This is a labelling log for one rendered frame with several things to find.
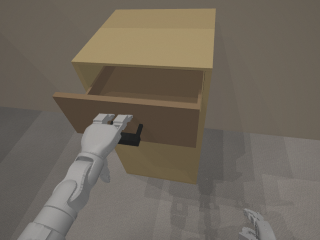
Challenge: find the cabinet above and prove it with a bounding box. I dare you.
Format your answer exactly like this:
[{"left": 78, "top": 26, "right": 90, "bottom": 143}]
[{"left": 71, "top": 8, "right": 216, "bottom": 185}]

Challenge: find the drawer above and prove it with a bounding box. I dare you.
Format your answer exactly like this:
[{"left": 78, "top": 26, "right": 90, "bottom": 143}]
[{"left": 52, "top": 65, "right": 204, "bottom": 148}]

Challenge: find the right robot hand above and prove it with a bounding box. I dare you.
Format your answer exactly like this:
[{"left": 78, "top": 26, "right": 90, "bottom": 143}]
[{"left": 239, "top": 208, "right": 277, "bottom": 240}]

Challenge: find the left robot hand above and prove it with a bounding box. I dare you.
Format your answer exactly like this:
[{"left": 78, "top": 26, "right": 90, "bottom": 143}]
[{"left": 81, "top": 113, "right": 133, "bottom": 183}]

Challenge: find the robot left forearm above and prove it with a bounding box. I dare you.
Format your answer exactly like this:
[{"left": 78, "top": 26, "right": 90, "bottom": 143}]
[{"left": 17, "top": 152, "right": 104, "bottom": 240}]

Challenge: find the handle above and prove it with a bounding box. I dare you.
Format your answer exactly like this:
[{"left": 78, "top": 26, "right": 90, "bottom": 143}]
[{"left": 110, "top": 121, "right": 143, "bottom": 147}]

